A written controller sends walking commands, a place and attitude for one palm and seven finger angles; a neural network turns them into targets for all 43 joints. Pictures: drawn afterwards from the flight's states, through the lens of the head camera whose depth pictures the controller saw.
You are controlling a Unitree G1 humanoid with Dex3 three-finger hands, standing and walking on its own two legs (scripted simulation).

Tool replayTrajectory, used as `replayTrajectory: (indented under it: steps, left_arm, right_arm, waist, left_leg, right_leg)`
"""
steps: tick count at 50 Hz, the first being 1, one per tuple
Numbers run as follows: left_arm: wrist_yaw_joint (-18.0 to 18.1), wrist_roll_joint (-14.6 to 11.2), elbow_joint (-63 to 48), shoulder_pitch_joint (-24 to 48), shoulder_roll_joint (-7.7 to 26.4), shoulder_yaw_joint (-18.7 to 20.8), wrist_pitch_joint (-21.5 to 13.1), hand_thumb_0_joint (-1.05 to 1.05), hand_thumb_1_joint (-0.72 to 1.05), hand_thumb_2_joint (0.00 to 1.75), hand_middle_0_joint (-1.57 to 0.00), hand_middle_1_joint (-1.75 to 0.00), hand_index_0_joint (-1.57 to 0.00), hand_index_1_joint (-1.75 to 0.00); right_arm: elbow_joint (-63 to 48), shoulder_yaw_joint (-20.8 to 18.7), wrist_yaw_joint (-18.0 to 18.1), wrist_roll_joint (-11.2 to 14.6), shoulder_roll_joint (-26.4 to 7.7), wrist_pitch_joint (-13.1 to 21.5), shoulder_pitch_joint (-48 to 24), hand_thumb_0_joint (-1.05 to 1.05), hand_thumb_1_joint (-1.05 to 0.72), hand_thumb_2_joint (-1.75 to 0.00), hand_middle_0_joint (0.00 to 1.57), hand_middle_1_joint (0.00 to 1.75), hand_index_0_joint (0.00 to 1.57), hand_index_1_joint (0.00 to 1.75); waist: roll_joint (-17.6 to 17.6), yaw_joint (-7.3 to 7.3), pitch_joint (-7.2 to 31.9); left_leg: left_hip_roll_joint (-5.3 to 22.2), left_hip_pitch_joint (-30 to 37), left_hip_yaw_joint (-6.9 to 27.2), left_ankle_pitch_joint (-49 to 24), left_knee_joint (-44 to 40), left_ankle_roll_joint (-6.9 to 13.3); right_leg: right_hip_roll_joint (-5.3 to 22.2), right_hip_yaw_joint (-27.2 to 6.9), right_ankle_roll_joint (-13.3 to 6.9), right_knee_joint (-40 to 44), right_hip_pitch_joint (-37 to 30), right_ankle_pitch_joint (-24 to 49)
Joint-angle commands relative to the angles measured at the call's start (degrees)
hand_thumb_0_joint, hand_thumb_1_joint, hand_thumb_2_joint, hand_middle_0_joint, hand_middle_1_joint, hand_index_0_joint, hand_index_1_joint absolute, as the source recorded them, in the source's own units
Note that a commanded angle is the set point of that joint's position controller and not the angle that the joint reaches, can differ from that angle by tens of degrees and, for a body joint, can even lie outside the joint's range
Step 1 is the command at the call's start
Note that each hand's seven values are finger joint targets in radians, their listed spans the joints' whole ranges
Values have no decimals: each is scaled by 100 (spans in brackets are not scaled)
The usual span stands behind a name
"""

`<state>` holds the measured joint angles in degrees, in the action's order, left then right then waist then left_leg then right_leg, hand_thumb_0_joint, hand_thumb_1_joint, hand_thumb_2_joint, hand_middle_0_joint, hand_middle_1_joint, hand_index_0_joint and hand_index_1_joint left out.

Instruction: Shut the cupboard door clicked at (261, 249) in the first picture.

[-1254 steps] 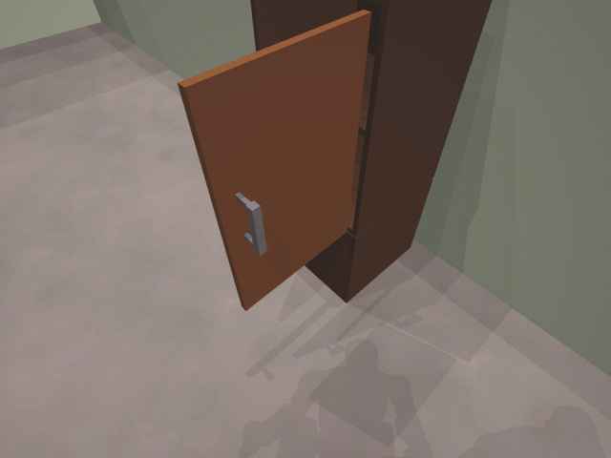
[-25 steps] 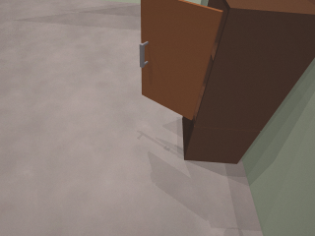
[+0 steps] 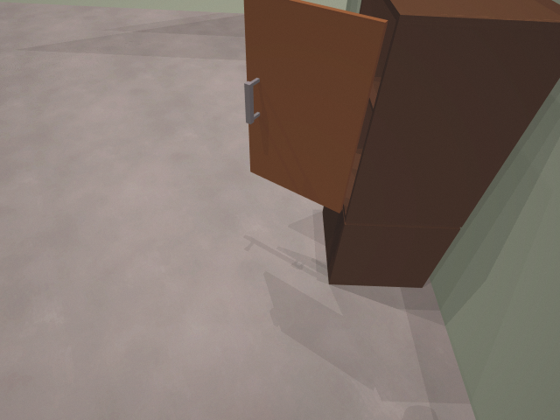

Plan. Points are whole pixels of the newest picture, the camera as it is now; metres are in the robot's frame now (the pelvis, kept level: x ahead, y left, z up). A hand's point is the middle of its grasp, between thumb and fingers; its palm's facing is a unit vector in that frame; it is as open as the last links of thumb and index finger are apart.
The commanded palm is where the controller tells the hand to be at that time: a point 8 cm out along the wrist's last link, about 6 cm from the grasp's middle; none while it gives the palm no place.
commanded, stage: let the arm hang, fingers relaxed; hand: left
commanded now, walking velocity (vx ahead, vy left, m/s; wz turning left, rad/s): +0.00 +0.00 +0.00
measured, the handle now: (253, 101) +0.97 +0.13 -0.04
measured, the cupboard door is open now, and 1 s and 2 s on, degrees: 58 58 58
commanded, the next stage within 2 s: look to check the result in 0.06 s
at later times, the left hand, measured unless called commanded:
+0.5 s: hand out of the picture -0.02 +0.16 -0.18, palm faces +0.04 -0.98 -0.19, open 7.4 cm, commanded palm none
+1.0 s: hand out of the picture +0.01 +0.16 -0.18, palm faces +0.12 -0.97 -0.21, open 7.4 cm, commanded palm none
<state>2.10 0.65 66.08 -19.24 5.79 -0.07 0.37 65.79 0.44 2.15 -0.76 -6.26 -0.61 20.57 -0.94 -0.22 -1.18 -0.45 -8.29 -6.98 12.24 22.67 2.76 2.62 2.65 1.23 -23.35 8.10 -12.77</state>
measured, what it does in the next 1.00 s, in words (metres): stands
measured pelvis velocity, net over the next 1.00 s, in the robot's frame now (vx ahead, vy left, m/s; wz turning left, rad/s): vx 0.00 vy -0.01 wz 0.08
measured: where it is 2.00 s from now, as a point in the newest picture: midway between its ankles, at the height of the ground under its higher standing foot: outside the picture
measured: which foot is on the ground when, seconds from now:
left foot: down 0.00-1.00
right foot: down 0.00-1.00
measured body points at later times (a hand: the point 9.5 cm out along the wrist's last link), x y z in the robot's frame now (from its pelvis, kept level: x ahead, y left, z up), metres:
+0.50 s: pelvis +0.00 +0.00 +0.00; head +0.00 +0.00 +0.45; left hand -0.03 +0.21 -0.16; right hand -0.02 -0.22 -0.16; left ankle +0.01 +0.08 -0.74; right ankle +0.00 -0.13 -0.74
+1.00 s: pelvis +0.00 -0.01 -0.01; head +0.02 -0.01 +0.44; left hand +0.00 +0.22 -0.17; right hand +0.00 -0.24 -0.17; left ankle +0.01 +0.08 -0.74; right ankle +0.00 -0.13 -0.74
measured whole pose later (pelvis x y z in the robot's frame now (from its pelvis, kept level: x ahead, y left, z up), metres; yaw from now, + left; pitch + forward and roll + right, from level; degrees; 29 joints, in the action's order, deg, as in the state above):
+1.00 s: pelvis +0.00 -0.01 -0.01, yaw +4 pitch -1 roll +0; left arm 2.2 0.9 61.6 -14.3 8.9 2.5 0.8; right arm 62.5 -1.1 1.1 -0.9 -8.3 -2.4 17.1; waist 0.0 -0.9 -3.5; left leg -0.4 -14.3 -2.5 14.8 29.9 1.7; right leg 3.0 7.0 0.1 -29.2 11.5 -16.6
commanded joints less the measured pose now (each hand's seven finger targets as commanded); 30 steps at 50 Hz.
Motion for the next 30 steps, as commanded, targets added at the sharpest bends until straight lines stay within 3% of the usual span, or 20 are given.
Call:
replayTrajectory:
  steps: [1, 6, 10, 19, 25, 30]
  left_arm:
    - [30, 39, -51, -578, 565, 100, -38, 0, 90, 90, -20, -30, -20, -30]
    - [42, 39, -38, -583, 544, 101, -69, 0, 90, 90, -20, -30, -20, -30]
    - [39, 41, -28, -555, 522, 89, -59, 0, 90, 90, -20, -30, -20, -30]
    - [44, 34, -61, -459, 637, 114, -100, 0, 90, 90, -20, -30, -20, -30]
    - [36, 33, -78, -360, 703, 116, -84, 0, 90, 90, -20, -30, -20, -30]
    - [26, 31, -124, -277, 796, 126, -103, 0, 90, 90, -20, -30, -20, -30]
  right_arm:
    - [-159, -138, 48, 26, -556, 90, 363, 0, -90, -90, 20, 30, 20, 30]
    - [-168, -148, 51, 36, -544, 107, 365, 0, -90, -90, 20, 30, 20, 30]
    - [-166, -152, 47, 21, -545, 91, 371, 0, -90, -90, 20, 30, 20, 30]
    - [-187, -164, 45, 31, -635, 133, 284, 0, -90, -90, 20, 30, 20, 30]
    - [-186, -161, 31, 24, -675, 108, 186, 0, -90, -90, 20, 30, 20, 30]
    - [-200, -166, 22, 23, -736, 121, 131, 0, -90, -90, 20, 30, 20, 30]
  waist:
    - [177, 11, -656]
    - [156, -18, -574]
    - [202, -35, -693]
    - [36, -37, -437]
    - [51, -27, -639]
    - [44, -26, -460]
  left_leg:
    - [673, -491, 764, 414, -766, -33]
    - [674, -342, 714, 93, -636, -30]
    - [680, -461, 753, 379, -713, -39]
    - [717, -185, 704, -316, -558, -20]
    - [714, -261, 708, -76, -647, -45]
    - [701, -177, 691, -256, -588, -47]
  right_leg:
    - [242, -344, -264, 410, 369, 141]
    - [255, -374, -274, 434, 415, 256]
    - [242, -393, -266, 442, 472, 153]
    - [280, -417, -273, 432, 376, 418]
    - [270, -432, -270, 483, 452, 272]
    - [294, -454, -278, 510, 327, 392]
